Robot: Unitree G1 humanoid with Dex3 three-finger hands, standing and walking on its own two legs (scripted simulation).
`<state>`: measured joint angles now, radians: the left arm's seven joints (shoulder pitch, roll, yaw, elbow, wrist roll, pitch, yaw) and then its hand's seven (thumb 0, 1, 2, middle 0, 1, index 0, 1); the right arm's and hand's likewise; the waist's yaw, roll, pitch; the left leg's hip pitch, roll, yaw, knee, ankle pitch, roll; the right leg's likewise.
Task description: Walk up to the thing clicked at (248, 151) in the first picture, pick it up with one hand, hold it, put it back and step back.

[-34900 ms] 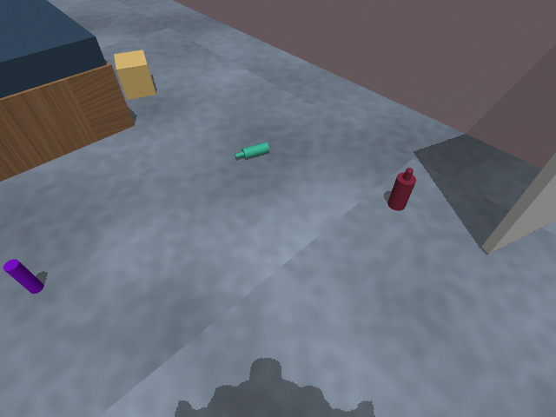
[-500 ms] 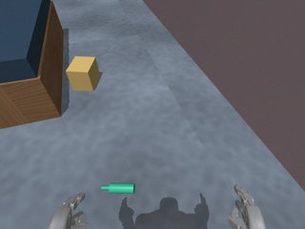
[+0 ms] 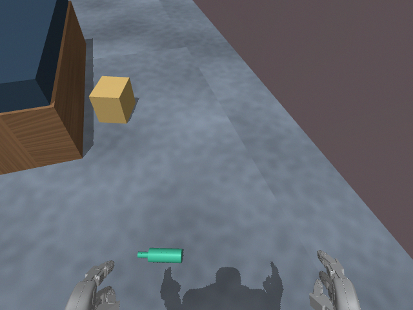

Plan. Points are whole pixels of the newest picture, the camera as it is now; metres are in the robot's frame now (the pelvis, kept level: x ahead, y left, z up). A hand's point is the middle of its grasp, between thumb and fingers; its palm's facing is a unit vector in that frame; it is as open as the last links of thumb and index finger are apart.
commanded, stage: home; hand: left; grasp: from above
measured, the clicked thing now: (159, 255) +0.48 +0.22 -0.68
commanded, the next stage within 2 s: stand in 0.24 s
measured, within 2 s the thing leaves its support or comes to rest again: neither
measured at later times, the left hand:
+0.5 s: hand out of the picture +0.15 +0.21 -0.09, palm faces +0.01 -0.95 -0.31, open 7.4 cm
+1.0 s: hand out of the picture +0.03 +0.23 -0.10, palm faces +0.05 -0.95 -0.31, open 7.4 cm
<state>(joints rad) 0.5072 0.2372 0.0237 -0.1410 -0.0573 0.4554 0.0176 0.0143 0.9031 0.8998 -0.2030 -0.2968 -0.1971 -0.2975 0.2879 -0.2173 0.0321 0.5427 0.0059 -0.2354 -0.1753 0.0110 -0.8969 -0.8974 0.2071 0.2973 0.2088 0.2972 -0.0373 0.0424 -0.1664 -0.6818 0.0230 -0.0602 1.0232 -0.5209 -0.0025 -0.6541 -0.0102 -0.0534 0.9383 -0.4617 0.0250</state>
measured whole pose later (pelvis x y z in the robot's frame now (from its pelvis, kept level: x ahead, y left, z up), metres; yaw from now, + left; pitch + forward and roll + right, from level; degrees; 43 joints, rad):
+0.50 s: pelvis -0.01 +0.00 +0.02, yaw +0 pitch +3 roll +0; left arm 0.23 0.28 0.01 0.47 0.04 0.12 0.03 0.01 0.90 0.90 -0.21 -0.30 -0.20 -0.30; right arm 0.17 -0.27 0.00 0.78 -0.08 -0.07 -0.03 0.01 -0.90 -0.90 0.21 0.30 0.21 0.30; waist 0.03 -0.01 0.00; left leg -0.47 -0.01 -0.02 0.87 -0.44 0.01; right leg -0.48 -0.04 -0.02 0.85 -0.42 0.02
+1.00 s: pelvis -0.01 +0.00 +0.06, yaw +1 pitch -4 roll +0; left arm 0.19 0.27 0.04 1.09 0.03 0.01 0.03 0.01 0.90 0.90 -0.21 -0.30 -0.20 -0.30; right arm 0.18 -0.27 -0.03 1.08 -0.04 0.00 -0.03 0.00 -0.90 -0.90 0.21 0.30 0.21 0.30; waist 0.02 0.01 0.05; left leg -0.13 -0.01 -0.03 0.44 -0.24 0.00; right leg -0.14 -0.05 -0.03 0.43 -0.23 0.03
